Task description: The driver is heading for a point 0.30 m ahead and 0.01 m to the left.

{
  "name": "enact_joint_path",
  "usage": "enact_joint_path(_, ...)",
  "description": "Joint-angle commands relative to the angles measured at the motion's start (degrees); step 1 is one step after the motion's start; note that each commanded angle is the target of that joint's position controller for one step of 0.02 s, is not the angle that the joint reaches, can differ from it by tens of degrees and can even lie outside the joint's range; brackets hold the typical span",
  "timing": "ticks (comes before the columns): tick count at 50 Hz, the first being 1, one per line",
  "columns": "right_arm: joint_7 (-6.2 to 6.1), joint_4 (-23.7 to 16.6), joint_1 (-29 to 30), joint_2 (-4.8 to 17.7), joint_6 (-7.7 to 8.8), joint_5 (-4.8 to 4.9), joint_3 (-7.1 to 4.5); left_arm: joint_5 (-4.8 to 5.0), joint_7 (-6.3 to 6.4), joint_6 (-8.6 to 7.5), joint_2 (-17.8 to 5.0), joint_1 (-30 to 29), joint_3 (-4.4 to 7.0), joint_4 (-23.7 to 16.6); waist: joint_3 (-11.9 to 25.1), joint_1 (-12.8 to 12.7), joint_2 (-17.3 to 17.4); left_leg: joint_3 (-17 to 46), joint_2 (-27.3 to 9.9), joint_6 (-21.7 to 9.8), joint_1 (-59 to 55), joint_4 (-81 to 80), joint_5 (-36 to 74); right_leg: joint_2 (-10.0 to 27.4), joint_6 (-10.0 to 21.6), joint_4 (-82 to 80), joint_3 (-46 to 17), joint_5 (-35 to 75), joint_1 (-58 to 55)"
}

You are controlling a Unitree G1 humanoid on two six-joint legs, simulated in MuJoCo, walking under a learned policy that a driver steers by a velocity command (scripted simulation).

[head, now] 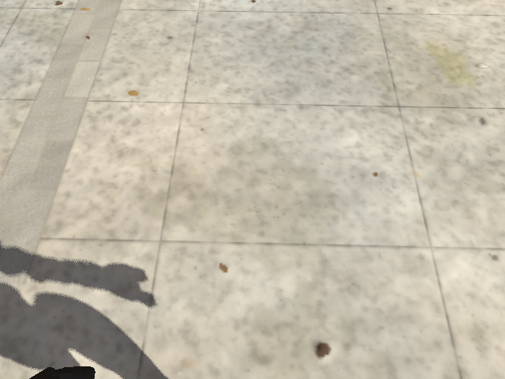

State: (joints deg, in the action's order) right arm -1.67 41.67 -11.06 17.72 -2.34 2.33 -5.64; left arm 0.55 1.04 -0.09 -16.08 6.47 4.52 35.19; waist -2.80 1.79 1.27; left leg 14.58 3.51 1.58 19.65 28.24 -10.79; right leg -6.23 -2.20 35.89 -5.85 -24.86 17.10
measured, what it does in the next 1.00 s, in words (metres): walks ahead: right foot, then left foot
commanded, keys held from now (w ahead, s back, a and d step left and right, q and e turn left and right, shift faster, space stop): q+shift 0.28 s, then shift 0.10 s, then e+shift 0.14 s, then w+e+shift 0.28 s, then shift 0.20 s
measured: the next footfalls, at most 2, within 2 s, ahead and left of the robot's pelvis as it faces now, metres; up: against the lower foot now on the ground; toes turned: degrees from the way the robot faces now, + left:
right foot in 0.04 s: +0.03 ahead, -0.10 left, +0.00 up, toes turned +9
left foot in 0.50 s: +0.00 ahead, +0.16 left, +0.00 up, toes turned +20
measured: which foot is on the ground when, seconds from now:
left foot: down 0.00-0.04, up 0.06-0.48, down 0.50-1.00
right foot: up 0.00-0.02, down 0.04-0.50, up 0.52-1.00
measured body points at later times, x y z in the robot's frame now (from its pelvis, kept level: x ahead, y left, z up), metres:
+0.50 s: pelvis +0.00 +0.02 +0.00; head +0.04 +0.04 +0.45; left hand -0.01 +0.32 -0.11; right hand +0.29 -0.14 -0.08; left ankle -0.04 +0.15 -0.74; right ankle -0.01 -0.11 -0.74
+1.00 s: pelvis +0.15 +0.01 -0.02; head +0.18 +0.00 +0.43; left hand +0.32 +0.27 -0.10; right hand +0.18 -0.28 -0.15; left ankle -0.04 +0.15 -0.74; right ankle +0.29 -0.11 -0.73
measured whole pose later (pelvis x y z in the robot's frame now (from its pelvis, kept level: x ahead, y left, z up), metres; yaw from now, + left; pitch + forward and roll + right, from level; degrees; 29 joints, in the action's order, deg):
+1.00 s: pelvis +0.15 +0.01 -0.02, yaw +2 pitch +1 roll +3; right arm 0.0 47.2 -21.0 16.6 3.2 1.7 -5.3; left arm 0.6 -2.8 -0.5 -15.7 8.6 3.4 36.6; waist -2.1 2.9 -1.0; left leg -17.8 -6.4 6.1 -7.2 20.0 -24.6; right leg 5.1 2.9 39.4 1.2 -6.1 33.5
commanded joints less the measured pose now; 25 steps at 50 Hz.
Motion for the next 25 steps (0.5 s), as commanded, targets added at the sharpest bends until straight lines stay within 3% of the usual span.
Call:
enact_joint_path(1,-0.60,-6.61,7.00,8.91,-0.90,1.05,-2.74,0.65,-0.57,-1.15,-3.22,6.27,1.78,-1.15,11.14,-4.71,7.69,13.95,-7.63,-8.08,-5.75,-3.39,10.42,0.86,0.45,-16.62,1.43,12.71,-8.99)
enact_joint_path(2,-0.53,-6.80,5.29,6.47,-0.93,0.75,-2.06,0.19,-0.27,-0.73,-6.25,7.65,2.72,-0.72,11.24,-3.85,3.26,10.43,-3.78,-5.04,3.02,2.17,-3.15,8.44,3.17,-19.30,-4.67,15.01,-17.20)
enact_joint_path(3,-0.19,-7.27,0.79,3.59,-0.42,0.01,-1.42,-1.90,-0.09,-0.02,-11.86,4.48,3.56,-2.13,10.03,-0.10,-14.48,-0.55,5.11,-1.34,15.46,14.85,-21.56,23.22,11.29,-20.14,-21.11,23.27,-19.42)
enact_joint_path(4,-0.01,-6.87,0.39,8.41,0.54,-1.09,-2.80,-4.18,-0.19,-0.52,-10.20,2.34,3.19,-3.46,7.86,-0.28,-13.25,-1.49,-0.29,0.88,17.71,27.65,-23.93,30.29,16.16,-20.70,-24.86,27.53,-13.06)
enact_joint_path(5,0.17,-5.69,-0.15,11.33,0.48,-0.82,-3.80,-3.92,0.21,-0.92,-7.14,-1.13,2.18,-4.50,5.92,1.06,-8.22,-3.17,-2.34,1.60,16.66,34.00,-20.28,27.76,15.63,-20.12,-18.75,28.14,-10.38)
enact_joint_path(6,0.08,-4.35,-1.34,10.87,-0.08,-0.73,-3.90,-3.00,0.65,-1.12,-5.57,-3.56,1.65,-4.80,4.51,1.78,-5.53,-4.35,-2.95,2.23,16.68,36.52,-15.99,23.02,13.11,-19.29,-12.22,26.37,-9.41)
enact_joint_path(8,0.28,-4.00,-1.98,8.06,-0.85,-0.88,-3.13,-1.60,1.70,-1.17,-5.21,-3.52,1.22,-4.46,3.30,0.86,-6.70,-6.54,-4.17,3.53,19.35,41.94,-9.98,19.25,11.46,-17.89,-4.22,31.43,-10.55)
enact_joint_path(10,0.81,-6.42,1.56,6.46,-0.65,-0.47,-2.16,-2.00,2.25,-0.80,-5.82,-0.01,1.27,-3.53,2.90,-1.55,-7.71,-10.31,-5.76,4.98,21.48,40.51,-7.59,18.61,12.93,-18.07,0.20,36.47,-12.53)
enact_joint_path(13,1.59,-9.46,5.54,5.12,-0.46,-0.45,-1.11,-2.23,2.44,0.04,-7.62,4.30,1.86,-2.22,4.07,-4.44,-7.73,-12.08,-7.97,6.46,23.45,35.05,-7.89,21.56,15.25,-18.19,1.45,39.43,-18.54)
enact_joint_path(17,2.17,-11.36,7.02,3.46,-0.57,-1.35,-0.14,-1.48,1.16,0.44,-10.12,4.57,2.72,-1.20,5.30,-4.73,-6.86,-13.50,-8.37,5.57,17.74,27.02,-10.00,23.55,16.66,-17.90,4.01,41.96,-18.33)
enact_joint_path(21,1.90,-11.42,7.15,2.57,-0.82,-1.71,0.36,0.19,-0.52,0.11,-10.71,3.84,2.72,0.37,6.34,-3.93,-8.62,-15.79,-5.09,2.93,7.06,15.31,-12.52,23.01,16.27,-15.44,5.53,45.05,-15.27)
enact_joint_path(23,1.70,-9.82,4.71,1.06,-0.70,-2.02,0.79,1.21,-1.17,-0.38,-8.28,2.60,1.40,1.84,7.51,-1.56,-9.07,-15.55,-3.93,0.43,-1.99,1.03,-6.38,21.32,14.41,-12.24,5.11,43.48,-13.92)
enact_joint_path(24,1.57,-8.08,1.48,0.62,-0.45,-2.54,1.00,1.61,-1.60,-0.90,-5.26,2.59,-0.01,2.97,8.32,0.59,-7.79,-15.28,-4.00,-1.28,-12.56,-12.11,5.98,19.57,11.38,-10.65,5.93,40.69,-9.49)
enact_joint_path(25,0.89,-7.55,-1.00,4.80,-0.26,-3.15,0.28,0.64,-2.09,-1.72,-3.90,5.42,-0.85,3.87,11.39,-0.18,-4.85,-10.48,-8.61,-2.22,-24.90,-10.31,20.53,16.96,6.78,-9.04,6.89,32.40,-2.97)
